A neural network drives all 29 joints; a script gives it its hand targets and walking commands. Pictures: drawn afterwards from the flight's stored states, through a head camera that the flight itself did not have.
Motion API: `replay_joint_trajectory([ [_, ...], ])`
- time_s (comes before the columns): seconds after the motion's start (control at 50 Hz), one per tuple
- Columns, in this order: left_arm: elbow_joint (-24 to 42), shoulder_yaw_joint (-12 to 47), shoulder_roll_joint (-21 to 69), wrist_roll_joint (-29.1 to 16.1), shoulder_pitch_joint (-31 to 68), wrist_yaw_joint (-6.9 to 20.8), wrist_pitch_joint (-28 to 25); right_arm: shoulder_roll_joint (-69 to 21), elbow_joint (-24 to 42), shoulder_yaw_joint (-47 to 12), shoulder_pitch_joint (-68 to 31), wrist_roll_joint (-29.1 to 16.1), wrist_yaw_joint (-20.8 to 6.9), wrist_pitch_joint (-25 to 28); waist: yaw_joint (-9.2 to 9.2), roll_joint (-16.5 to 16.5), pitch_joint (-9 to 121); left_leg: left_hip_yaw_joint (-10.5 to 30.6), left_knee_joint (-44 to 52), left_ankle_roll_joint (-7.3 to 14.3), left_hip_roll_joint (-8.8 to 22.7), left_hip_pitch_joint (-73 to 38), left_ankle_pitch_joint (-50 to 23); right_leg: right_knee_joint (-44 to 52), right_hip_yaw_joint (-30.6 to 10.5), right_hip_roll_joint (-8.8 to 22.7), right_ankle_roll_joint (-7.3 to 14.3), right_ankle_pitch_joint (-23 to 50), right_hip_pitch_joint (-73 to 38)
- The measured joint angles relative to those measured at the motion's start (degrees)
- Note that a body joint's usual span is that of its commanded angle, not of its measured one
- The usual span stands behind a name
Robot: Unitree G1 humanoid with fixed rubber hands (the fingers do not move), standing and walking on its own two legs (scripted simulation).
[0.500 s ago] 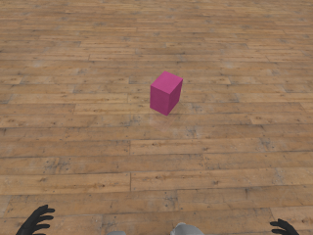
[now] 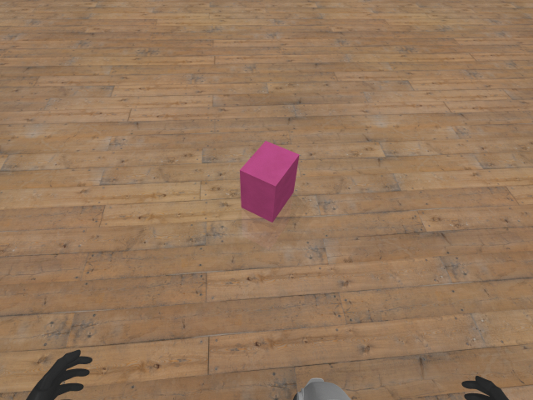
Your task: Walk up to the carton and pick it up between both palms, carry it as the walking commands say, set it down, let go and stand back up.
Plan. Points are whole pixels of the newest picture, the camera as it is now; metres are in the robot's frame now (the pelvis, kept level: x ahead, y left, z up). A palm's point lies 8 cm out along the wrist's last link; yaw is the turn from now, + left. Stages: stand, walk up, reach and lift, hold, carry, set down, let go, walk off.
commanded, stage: walk up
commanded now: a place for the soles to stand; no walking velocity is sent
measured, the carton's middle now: (269, 182) +1.05 -0.01 -0.62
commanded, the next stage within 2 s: none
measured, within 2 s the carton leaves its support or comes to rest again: neither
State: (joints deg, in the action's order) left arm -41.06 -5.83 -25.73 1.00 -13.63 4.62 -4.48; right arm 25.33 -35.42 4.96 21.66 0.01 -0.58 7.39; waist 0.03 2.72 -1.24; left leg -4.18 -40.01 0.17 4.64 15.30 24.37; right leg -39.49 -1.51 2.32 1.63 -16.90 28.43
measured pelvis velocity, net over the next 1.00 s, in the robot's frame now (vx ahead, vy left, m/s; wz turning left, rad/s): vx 0.26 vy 0.00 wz -0.02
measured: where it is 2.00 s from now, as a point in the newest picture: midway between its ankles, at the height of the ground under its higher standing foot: (263, 331)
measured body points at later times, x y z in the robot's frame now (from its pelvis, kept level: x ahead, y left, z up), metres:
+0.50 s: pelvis +0.14 -0.01 +0.00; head +0.16 +0.00 +0.45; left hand +0.27 +0.32 -0.09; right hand +0.22 -0.35 -0.06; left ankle +0.15 +0.13 -0.71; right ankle +0.18 -0.14 -0.69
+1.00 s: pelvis +0.26 +0.00 +0.00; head +0.29 +0.00 +0.44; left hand +0.37 +0.33 -0.10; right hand +0.35 -0.34 -0.07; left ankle +0.32 +0.13 -0.71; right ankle +0.27 -0.14 -0.68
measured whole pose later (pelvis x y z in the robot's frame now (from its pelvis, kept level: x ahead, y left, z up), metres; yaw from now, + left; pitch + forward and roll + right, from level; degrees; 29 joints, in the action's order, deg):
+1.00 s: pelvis +0.26 +0.00 +0.00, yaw -1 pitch -1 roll +0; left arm -42.1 -5.2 -25.9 1.0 -16.6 2.6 -4.3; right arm 25.5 -35.4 5.0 21.9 0.0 -1.4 5.9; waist 0.1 1.4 -4.2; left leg -1.4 -42.7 0.8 2.2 24.0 18.2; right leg -59.9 -1.3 1.1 1.2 -26.9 28.1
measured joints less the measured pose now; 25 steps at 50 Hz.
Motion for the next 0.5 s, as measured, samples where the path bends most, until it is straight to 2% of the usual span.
replay_joint_trajectory([
  [0.02,-0.08,-0.02,-0.11,0.00,-0.35,-0.11,-0.55,-0.01,-0.05,-0.02,-0.04,0.00,0.00,-0.13,-0.04,-0.34,-0.66,0.33,-4.27,0.18,0.97,0.82,0.79,-0.15,0.35,-0.69,-0.14,4.10,-0.75],
  [0.04,-0.14,-0.02,-0.09,0.00,-0.99,-0.27,-0.95,-0.02,-0.06,-0.23,-0.09,0.01,-0.01,-0.45,-0.08,-0.45,-1.14,1.39,-9.98,0.23,0.98,2.34,1.31,-1.94,0.55,-1.15,-0.35,4.43,-1.08],
  [0.08,-0.67,0.14,-0.08,0.01,-2.69,-0.48,-1.23,0.01,-0.03,-0.35,-0.11,0.00,0.00,-1.12,-0.07,-0.65,-1.19,2.91,-19.99,0.45,-0.08,5.69,1.85,-3.35,0.75,-1.55,-0.39,1.81,-2.90],
  [0.12,-1.12,0.15,-0.07,0.01,-4.24,-0.82,-0.97,0.05,0.03,-0.35,-0.08,0.00,0.00,-1.39,-0.01,-0.82,-1.15,3.04,-22.38,0.67,-0.84,7.48,1.60,-2.99,0.81,-1.53,-0.40,-0.10,-5.39],
  [0.26,-1.22,0.16,-0.05,0.01,-6.98,-1.01,-0.03,0.08,0.06,-0.34,-0.07,0.00,-0.35,-1.53,0.05,-1.17,-1.07,3.05,-10.43,0.67,-1.39,8.81,2.57,-2.88,0.91,-1.84,-0.40,-3.81,-9.50],
  [0.3,-0.96,0.17,-0.03,0.01,-6.73,-1.01,0.38,0.11,0.08,-0.12,-0.06,-0.01,-0.35,-1.38,0.08,-1.24,-0.96,2.97,-3.35,0.70,-1.91,7.93,-1.52,-3.81,0.97,-1.82,-0.40,-5.11,-9.23],
  [0.32,-0.78,0.16,-0.03,0.01,-6.44,-1.01,0.59,0.08,0.05,0.08,-0.06,-0.01,-0.35,-1.04,0.06,-1.04,-1.10,2.85,-2.14,0.68,-2.24,7.76,-6.02,-5.75,0.76,-1.58,-0.39,-6.06,-8.47],
  [0.34,-0.87,0.24,-0.02,0.01,-5.83,-1.01,0.90,0.07,0.01,0.05,0.00,0.00,-0.36,-0.83,0.10,-0.80,-1.37,2.64,-2.66,0.39,-2.46,7.70,-7.40,-9.25,0.08,-1.79,-0.39,-7.29,-7.34],
  [0.4,-0.91,0.28,-0.05,0.00,-3.28,-1.01,1.19,0.06,0.03,-0.04,0.28,0.00,-0.36,-0.81,0.10,-0.56,-1.36,2.43,-2.49,0.41,-2.44,6.90,-5.43,-17.31,-0.23,-2.33,-0.40,-7.67,-2.77],
  [0.46,-0.87,0.29,-0.07,0.00,-0.93,-1.01,0.44,0.06,0.04,-0.04,0.29,0.00,-0.36,-0.81,0.07,-0.53,-1.34,2.39,-1.00,0.44,-2.07,6.11,-4.75,-16.66,-0.24,-1.75,-0.40,-8.40,0.70],
  [0.5,-0.82,0.29,-0.09,0.00,-0.05,-1.00,0.05,0.04,0.05,-0.05,0.30,0.00,-0.36,-0.81,0.05,-0.51,-1.30,2.37,-0.59,0.44,-1.70,5.59,-4.18,-12.59,-0.22,-1.44,-0.40,-8.46,1.38],
])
